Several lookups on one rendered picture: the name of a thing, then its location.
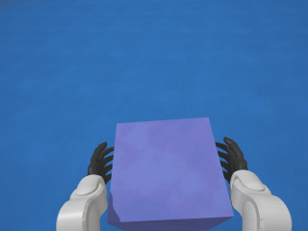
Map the robot left hand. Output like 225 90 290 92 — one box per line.
87 141 115 185

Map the robot right hand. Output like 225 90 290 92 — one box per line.
215 137 248 185

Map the right robot forearm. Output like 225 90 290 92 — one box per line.
229 169 293 231

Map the left robot forearm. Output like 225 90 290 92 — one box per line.
56 174 108 231

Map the carton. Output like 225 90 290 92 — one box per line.
107 117 234 231

